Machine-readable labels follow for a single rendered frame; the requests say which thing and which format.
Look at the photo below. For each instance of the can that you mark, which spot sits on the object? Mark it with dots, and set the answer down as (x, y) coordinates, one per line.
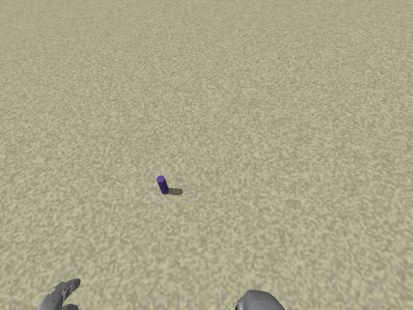
(162, 184)

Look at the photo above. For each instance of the left robot hand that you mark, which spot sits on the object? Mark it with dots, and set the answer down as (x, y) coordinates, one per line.
(61, 292)

